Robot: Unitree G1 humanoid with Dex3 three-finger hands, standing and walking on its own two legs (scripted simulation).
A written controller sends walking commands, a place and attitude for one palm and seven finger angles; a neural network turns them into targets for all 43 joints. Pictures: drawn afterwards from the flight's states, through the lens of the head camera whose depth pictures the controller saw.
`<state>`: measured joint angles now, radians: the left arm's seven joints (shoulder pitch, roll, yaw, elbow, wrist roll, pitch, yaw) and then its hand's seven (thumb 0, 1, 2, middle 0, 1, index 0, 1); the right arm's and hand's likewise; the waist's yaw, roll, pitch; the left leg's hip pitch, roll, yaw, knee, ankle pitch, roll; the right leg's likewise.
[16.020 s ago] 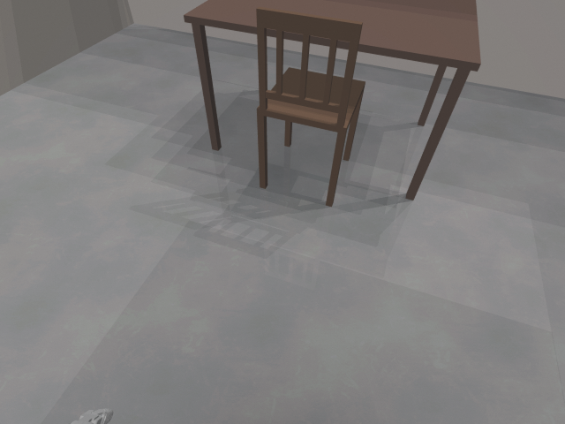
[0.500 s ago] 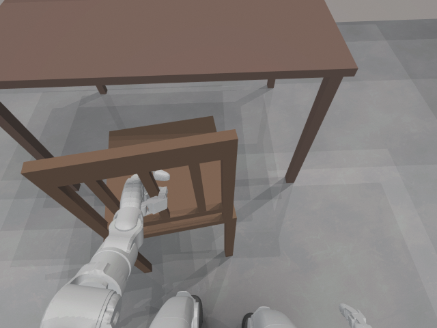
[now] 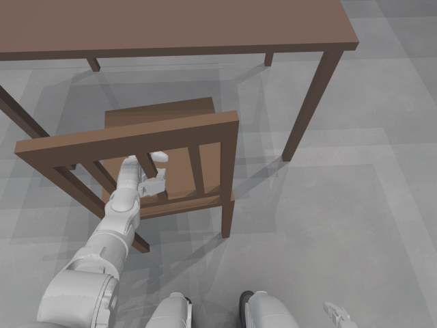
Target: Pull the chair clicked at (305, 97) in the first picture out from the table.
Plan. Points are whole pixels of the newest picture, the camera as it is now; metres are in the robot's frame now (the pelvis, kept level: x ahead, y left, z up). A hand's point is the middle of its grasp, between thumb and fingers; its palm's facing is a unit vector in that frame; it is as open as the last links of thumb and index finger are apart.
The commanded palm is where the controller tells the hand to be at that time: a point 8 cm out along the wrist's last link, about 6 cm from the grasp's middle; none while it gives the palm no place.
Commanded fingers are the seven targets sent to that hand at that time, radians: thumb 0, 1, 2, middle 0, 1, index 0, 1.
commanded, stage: step backward, pulling the chair out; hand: left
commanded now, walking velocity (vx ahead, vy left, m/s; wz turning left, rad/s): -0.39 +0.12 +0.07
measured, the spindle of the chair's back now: (154, 177) +0.41 +0.15 -0.08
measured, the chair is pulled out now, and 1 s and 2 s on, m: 0.21 0.37 0.53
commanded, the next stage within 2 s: stop walking, hand still on the chair in 1.94 s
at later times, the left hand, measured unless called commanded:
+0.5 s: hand (150, 221) +0.30 +0.14 -0.05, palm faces +0.03 -0.99 -0.17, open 5.4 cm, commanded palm +0.30 +0.19 -0.05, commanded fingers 0.00 0.90 0.90 -0.50 -1.45 -0.50 -1.45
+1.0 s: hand (141, 261) +0.23 +0.14 -0.05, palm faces +0.02 -0.99 -0.17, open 5.4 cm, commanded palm +0.23 +0.20 -0.04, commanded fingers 0.00 0.90 0.90 -0.50 -1.45 -0.50 -1.45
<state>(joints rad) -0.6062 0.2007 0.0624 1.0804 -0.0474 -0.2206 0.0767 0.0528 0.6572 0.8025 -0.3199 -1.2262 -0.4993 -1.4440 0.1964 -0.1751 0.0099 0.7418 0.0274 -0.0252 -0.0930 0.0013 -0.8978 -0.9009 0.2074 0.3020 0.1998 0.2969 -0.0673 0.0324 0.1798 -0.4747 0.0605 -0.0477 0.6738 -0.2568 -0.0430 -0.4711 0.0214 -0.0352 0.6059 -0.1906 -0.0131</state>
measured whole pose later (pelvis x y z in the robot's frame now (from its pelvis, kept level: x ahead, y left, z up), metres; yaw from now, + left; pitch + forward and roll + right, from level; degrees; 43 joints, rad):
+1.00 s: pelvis -0.15 +0.01 +0.00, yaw +2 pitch +2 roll -1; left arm -0.62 0.20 0.04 1.13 -0.05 -0.21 0.08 0.06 0.67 0.80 -0.32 -1.26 -0.50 -1.44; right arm 0.22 -0.27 -0.02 0.80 0.03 -0.06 -0.14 0.00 -0.90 -0.90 0.21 0.30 0.20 0.30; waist -0.06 0.00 0.16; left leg -0.45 0.03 -0.01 0.63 -0.21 -0.01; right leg -0.48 -0.01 0.01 0.62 -0.23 0.02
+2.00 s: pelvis -0.30 -0.02 +0.00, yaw +0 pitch +1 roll -2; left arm -0.59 0.22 0.08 1.16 -0.08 -0.20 0.06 0.07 0.68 0.80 -0.33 -1.26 -0.50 -1.44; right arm 0.25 -0.23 0.01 0.79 0.04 -0.06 -0.10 0.00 -0.90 -0.90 0.21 0.30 0.20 0.30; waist -0.02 0.03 0.17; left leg -0.42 0.10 -0.01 0.66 -0.25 -0.05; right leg -0.40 0.03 -0.02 0.58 -0.17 0.00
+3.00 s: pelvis -0.27 -0.01 +0.02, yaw +0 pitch -1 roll +0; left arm -0.03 0.14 -0.02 0.67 -0.04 -0.13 0.10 0.06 0.67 0.81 -0.32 -1.27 -0.50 -1.44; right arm 0.20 -0.23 0.01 0.68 0.03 0.01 -0.11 0.00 -0.90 -0.90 0.20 0.30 0.20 0.30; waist -0.01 0.01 0.06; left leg -0.13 0.04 0.02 0.44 -0.29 -0.03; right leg -0.25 -0.01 0.00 0.45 -0.17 0.01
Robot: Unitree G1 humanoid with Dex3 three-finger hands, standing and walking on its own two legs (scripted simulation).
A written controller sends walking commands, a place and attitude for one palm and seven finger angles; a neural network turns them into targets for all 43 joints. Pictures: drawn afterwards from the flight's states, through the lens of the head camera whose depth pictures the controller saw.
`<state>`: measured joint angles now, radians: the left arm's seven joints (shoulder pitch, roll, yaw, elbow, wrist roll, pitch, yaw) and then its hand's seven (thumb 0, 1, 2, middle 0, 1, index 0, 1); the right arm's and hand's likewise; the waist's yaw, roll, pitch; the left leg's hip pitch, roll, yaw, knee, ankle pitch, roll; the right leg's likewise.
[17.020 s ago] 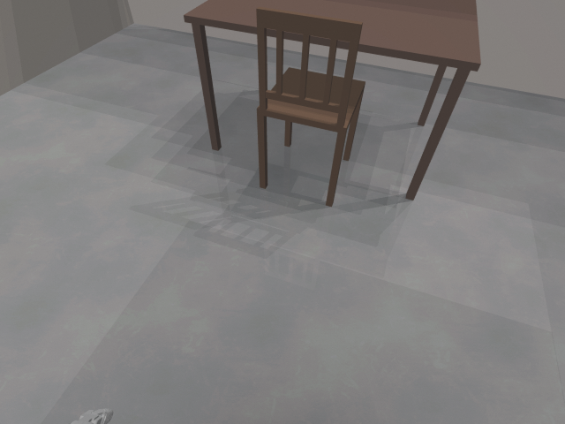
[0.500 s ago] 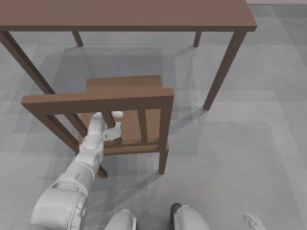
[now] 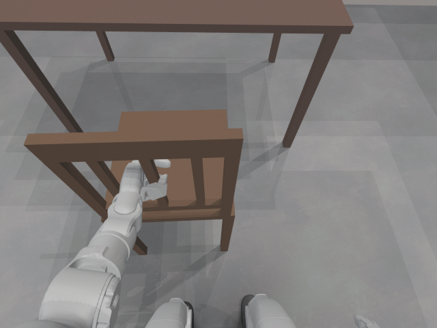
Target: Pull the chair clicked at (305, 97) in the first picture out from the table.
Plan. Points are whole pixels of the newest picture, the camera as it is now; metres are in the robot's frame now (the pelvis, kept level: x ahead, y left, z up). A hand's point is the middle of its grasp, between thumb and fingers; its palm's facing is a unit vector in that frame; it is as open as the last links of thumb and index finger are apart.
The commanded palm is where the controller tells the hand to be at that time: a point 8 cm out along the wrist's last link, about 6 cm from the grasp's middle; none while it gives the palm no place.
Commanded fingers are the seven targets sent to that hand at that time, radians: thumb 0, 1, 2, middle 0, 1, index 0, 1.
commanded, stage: step backward, pulling the chair out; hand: left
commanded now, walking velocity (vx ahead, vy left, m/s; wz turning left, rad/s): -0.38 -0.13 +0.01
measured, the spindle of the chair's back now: (155, 183) +0.41 +0.15 -0.09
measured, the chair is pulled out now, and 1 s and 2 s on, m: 0.37 0.53 0.62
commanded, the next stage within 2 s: stop walking, hand still on the chair in 0.94 s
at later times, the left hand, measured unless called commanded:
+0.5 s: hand (156, 220) +0.31 +0.13 -0.05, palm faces +0.02 -0.99 -0.16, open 5.4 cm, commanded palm +0.32 +0.18 -0.05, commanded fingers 0.00 0.90 0.90 -0.50 -1.45 -0.50 -1.45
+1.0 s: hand (152, 263) +0.23 +0.12 -0.05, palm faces +0.06 -0.98 -0.16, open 5.4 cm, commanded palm +0.24 +0.17 -0.05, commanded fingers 0.00 0.90 0.90 -0.50 -1.45 -0.50 -1.45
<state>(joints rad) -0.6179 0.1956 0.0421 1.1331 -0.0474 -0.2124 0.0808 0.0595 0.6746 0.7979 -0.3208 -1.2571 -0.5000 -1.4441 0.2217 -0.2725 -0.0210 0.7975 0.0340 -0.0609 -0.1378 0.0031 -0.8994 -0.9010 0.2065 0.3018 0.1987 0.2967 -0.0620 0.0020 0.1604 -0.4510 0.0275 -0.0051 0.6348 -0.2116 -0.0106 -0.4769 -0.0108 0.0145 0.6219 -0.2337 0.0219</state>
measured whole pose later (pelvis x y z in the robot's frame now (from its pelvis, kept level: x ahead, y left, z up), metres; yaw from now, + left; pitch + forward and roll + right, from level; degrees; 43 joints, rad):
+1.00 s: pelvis -0.15 -0.03 +0.00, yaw -1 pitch +1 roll -2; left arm -0.59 0.22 0.08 1.16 -0.08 -0.20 0.06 0.07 0.68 0.80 -0.33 -1.26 -0.50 -1.44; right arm 0.25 -0.23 0.01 0.79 0.04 -0.06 -0.10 0.00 -0.90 -0.90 0.21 0.30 0.20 0.30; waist -0.02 0.03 0.17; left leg -0.42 0.10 -0.01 0.66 -0.25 -0.05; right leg -0.40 0.03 -0.02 0.58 -0.17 0.00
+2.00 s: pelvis -0.12 -0.02 +0.02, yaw -1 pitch -1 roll +0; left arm -0.03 0.14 -0.02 0.67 -0.04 -0.13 0.10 0.06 0.67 0.81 -0.32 -1.27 -0.50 -1.44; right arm 0.20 -0.23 0.01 0.68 0.03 0.01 -0.11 0.00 -0.90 -0.90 0.20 0.30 0.20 0.30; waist -0.01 0.01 0.06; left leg -0.13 0.04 0.02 0.44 -0.29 -0.03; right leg -0.25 -0.01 0.00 0.45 -0.17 0.01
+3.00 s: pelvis -0.10 -0.02 -0.03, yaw +2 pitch +12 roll +0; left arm 0.26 0.18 -0.03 0.07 -0.07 0.17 0.06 -0.01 -0.54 0.20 -0.01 -0.02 -0.01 -0.02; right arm 0.25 -0.26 0.01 0.51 0.04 -0.10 -0.08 0.01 -0.90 -0.90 0.21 0.30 0.20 0.30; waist -0.04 0.04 -0.13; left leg -0.61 0.01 -0.05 0.91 -0.51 -0.03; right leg -0.70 -0.05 -0.05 0.89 -0.40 0.01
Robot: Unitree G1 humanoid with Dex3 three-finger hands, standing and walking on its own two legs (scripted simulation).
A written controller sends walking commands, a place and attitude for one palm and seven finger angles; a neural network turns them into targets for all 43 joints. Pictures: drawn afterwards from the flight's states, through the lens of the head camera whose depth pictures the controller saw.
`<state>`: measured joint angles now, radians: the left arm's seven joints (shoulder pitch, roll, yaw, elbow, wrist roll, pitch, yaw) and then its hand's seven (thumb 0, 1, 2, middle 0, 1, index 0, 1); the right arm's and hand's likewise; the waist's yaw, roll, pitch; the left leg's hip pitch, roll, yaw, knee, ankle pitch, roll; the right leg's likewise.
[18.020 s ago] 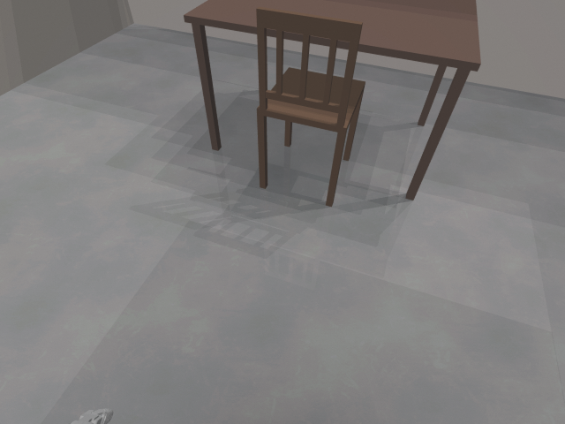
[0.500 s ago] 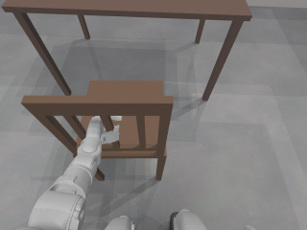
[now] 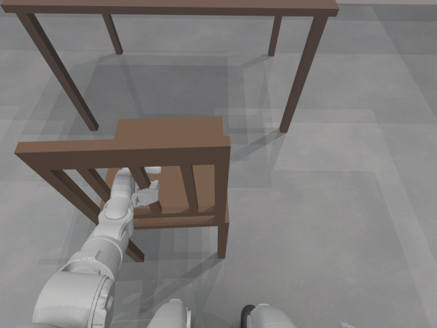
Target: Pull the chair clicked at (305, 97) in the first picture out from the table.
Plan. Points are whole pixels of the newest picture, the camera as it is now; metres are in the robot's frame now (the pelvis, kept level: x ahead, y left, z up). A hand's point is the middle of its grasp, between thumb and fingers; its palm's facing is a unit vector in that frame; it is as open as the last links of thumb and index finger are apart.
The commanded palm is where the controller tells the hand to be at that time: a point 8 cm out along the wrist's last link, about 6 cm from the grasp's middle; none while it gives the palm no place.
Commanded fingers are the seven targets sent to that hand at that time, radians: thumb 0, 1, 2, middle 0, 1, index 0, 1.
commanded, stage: stop walking, hand still on the chair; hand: left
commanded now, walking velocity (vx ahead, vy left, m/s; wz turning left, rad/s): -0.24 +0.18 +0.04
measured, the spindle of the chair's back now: (147, 190) +0.39 +0.18 -0.09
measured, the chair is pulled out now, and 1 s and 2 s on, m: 0.53 0.62 0.62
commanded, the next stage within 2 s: open the thumb and straighten the fingers in 0.94 s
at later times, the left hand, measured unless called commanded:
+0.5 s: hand (149, 230) +0.29 +0.15 -0.05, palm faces +0.06 -0.98 -0.17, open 5.4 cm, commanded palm +0.27 +0.20 -0.03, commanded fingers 0.00 0.90 0.90 -0.50 -1.45 -0.50 -1.45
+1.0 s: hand (149, 230) +0.29 +0.15 -0.05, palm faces +0.06 -0.98 -0.17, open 5.4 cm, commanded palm +0.26 +0.20 -0.03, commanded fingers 0.00 0.90 0.90 -0.50 -1.45 -0.50 -1.45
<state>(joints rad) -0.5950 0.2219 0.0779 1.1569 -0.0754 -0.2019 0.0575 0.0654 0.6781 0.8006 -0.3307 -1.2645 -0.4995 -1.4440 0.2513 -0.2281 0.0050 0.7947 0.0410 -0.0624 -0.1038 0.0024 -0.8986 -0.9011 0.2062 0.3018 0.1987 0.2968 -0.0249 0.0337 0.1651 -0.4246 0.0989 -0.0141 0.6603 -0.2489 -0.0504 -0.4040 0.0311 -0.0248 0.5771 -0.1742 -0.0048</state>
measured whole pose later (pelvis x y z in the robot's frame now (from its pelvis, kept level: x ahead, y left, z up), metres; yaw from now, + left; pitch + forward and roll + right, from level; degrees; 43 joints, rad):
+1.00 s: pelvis +0.03 +0.01 +0.02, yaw +0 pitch -1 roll +0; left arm -0.03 0.14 -0.02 0.67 -0.04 -0.13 0.10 0.06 0.67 0.81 -0.32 -1.27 -0.50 -1.44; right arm 0.20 -0.23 0.01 0.68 0.03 0.01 -0.11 0.00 -0.90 -0.90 0.20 0.30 0.20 0.30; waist -0.01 0.01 0.06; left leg -0.13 0.04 0.02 0.44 -0.29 -0.03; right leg -0.25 -0.01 0.00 0.45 -0.17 0.01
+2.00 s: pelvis +0.04 +0.01 -0.03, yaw +3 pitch +12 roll +0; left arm 0.26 0.18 -0.03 0.07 -0.07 0.17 0.06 -0.01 -0.54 0.20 -0.01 -0.02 -0.01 -0.02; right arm 0.25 -0.26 0.01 0.51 0.04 -0.10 -0.08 0.01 -0.90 -0.90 0.21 0.30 0.20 0.30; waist -0.04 0.04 -0.13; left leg -0.61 0.01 -0.05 0.91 -0.51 -0.03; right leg -0.70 -0.05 -0.05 0.89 -0.40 0.01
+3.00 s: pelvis +0.03 +0.02 -0.07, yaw +4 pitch +15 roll -2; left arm 0.76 0.19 -0.02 -0.39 -0.17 -0.25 -0.06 -0.01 -0.54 0.20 0.00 0.00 -0.01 0.00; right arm 0.22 -0.20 -0.03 0.48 0.06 -0.16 -0.08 0.01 -0.90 -0.90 0.21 0.30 0.20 0.30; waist 0.01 0.03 -0.18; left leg -0.80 0.00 -0.08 1.15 -0.61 -0.02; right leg -0.86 -0.06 -0.06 1.09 -0.48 0.03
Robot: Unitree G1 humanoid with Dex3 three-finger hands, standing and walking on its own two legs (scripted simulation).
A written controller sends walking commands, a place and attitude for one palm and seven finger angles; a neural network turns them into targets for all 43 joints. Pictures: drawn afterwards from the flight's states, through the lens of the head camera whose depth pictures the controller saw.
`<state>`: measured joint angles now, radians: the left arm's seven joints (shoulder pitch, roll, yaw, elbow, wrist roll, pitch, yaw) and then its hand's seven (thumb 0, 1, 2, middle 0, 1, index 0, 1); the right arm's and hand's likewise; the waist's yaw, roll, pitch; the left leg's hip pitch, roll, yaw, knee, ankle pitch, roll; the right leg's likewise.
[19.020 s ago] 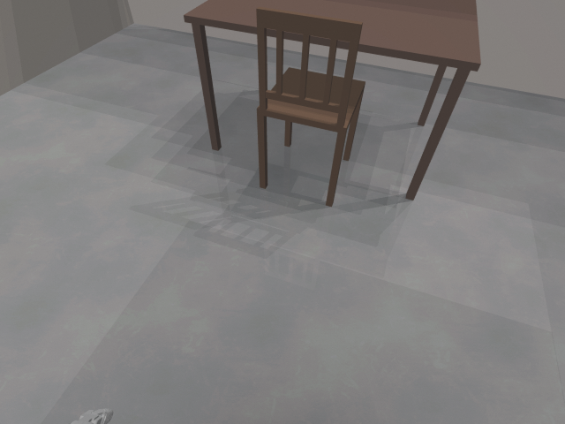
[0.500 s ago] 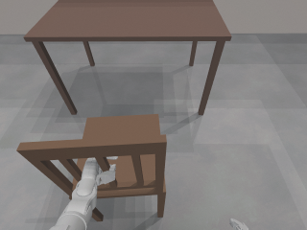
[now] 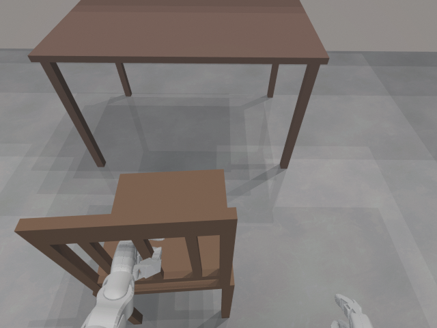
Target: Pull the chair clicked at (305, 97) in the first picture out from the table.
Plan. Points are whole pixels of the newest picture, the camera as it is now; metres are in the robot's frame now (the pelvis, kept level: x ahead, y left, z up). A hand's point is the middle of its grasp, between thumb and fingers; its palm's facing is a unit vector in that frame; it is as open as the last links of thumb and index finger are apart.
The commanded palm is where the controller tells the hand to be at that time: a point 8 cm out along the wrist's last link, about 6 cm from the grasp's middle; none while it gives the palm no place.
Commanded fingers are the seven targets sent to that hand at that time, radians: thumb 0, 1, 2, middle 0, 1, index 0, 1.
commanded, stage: open the thumb and straighten the fingers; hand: left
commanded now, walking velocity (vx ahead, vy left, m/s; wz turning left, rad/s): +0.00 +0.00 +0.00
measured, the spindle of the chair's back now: (150, 258) +0.27 +0.17 -0.10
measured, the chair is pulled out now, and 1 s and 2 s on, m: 0.62 0.62 0.62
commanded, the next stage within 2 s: draw the fingers out of the gap in 0.78 s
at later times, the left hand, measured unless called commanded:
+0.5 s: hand (153, 259) +0.26 +0.15 -0.07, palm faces +0.07 -0.98 -0.16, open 13.5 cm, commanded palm +0.23 +0.20 -0.05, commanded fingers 0.00 -0.55 0.20 -0.15 -0.44 -0.15 -0.44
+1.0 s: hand (147, 270) +0.24 +0.16 -0.08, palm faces +0.08 -0.98 -0.17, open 17.4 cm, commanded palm +0.21 +0.21 -0.06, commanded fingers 0.00 -0.55 0.20 0.00 0.00 0.00 0.00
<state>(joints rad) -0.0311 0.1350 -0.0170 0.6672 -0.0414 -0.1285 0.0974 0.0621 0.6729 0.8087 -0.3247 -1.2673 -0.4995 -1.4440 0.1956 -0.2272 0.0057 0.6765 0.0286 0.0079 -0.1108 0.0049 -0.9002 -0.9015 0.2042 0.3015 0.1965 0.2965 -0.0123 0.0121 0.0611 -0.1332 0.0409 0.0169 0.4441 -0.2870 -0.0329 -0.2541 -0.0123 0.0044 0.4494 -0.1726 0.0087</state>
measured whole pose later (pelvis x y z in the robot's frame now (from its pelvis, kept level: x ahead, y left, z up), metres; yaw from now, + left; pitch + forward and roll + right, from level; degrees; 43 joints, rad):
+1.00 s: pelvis +0.01 +0.00 -0.05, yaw +4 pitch +12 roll +0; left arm 0.26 0.18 -0.03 0.07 -0.07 0.17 0.06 -0.01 -0.54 0.20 -0.01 -0.02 -0.01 -0.02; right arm 0.25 -0.26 0.01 0.51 0.04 -0.10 -0.08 0.01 -0.90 -0.90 0.21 0.30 0.20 0.30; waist -0.04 0.04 -0.13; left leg -0.61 0.01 -0.05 0.91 -0.51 -0.03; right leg -0.70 -0.05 -0.05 0.89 -0.40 0.01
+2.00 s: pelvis +0.00 +0.01 -0.08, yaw +4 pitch +15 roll -2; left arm 0.76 0.19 -0.02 -0.39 -0.17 -0.25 -0.06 -0.01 -0.54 0.20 0.00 0.00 -0.01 0.00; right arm 0.22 -0.20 -0.03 0.48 0.06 -0.16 -0.08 0.01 -0.90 -0.90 0.21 0.30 0.20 0.30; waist 0.01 0.03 -0.18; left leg -0.80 0.00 -0.08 1.15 -0.61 -0.02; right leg -0.86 -0.06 -0.06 1.09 -0.48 0.03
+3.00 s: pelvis +0.03 +0.00 +0.00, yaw +4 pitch -3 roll -1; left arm 0.49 0.36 0.35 -0.43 -0.07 -0.05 0.17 0.01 0.65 0.78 -0.18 -0.26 -0.18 -0.25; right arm 0.18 -0.23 0.00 0.66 0.03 -0.16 -0.10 0.01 -0.90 -0.90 0.20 0.30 0.20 0.30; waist 0.07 0.10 0.00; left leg -0.09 0.04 -0.04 0.49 -0.35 -0.03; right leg -0.19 -0.03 -0.06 0.50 -0.27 0.01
